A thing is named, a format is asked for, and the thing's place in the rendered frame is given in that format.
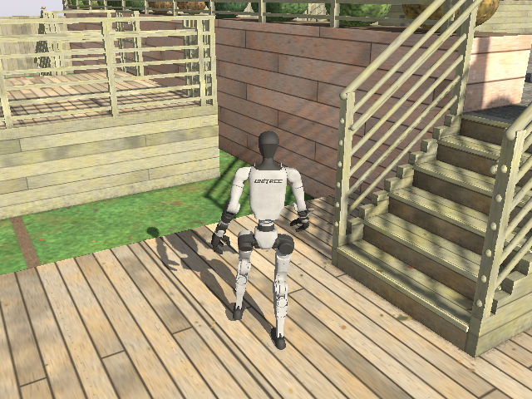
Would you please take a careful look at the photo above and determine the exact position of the left robot forearm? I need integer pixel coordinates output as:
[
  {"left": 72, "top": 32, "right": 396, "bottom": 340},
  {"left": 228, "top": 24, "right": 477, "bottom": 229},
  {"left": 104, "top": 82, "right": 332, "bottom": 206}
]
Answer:
[{"left": 214, "top": 200, "right": 234, "bottom": 237}]

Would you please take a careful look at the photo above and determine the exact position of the robot right upper arm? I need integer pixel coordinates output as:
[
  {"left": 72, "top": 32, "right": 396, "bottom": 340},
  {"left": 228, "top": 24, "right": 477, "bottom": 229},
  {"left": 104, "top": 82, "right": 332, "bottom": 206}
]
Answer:
[{"left": 284, "top": 167, "right": 307, "bottom": 212}]

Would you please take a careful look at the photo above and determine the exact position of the robot right hand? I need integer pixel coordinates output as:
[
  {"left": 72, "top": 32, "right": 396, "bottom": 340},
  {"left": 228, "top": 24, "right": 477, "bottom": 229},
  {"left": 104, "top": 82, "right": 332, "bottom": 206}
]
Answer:
[{"left": 290, "top": 218, "right": 309, "bottom": 232}]

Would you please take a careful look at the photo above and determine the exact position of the robot shin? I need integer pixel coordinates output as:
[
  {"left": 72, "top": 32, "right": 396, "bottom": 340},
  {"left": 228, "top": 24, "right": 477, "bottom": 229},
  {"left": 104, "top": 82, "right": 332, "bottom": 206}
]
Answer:
[
  {"left": 273, "top": 281, "right": 288, "bottom": 338},
  {"left": 235, "top": 260, "right": 248, "bottom": 310}
]

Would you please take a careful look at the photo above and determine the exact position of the left robot shin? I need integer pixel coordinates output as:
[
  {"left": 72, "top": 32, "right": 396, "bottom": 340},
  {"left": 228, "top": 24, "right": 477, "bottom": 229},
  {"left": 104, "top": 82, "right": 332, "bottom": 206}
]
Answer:
[{"left": 235, "top": 260, "right": 248, "bottom": 310}]

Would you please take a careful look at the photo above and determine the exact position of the robot left hand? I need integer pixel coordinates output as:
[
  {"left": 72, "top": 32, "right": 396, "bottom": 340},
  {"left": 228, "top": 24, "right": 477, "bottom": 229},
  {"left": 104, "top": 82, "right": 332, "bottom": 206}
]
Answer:
[{"left": 211, "top": 233, "right": 230, "bottom": 254}]

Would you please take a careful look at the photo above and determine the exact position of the right robot forearm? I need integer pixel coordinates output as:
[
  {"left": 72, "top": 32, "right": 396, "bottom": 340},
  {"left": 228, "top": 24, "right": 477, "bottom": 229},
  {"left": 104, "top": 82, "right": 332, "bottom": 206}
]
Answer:
[{"left": 297, "top": 200, "right": 309, "bottom": 223}]

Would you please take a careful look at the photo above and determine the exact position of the right robot shin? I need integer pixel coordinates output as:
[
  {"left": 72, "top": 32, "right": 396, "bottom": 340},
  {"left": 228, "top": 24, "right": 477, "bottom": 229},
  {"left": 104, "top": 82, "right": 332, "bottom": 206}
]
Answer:
[{"left": 273, "top": 281, "right": 288, "bottom": 338}]

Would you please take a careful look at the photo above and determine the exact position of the robot left upper arm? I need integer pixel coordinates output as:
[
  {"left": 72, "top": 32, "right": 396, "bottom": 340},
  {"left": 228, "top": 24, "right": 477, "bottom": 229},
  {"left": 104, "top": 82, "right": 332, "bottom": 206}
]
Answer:
[{"left": 227, "top": 166, "right": 251, "bottom": 214}]

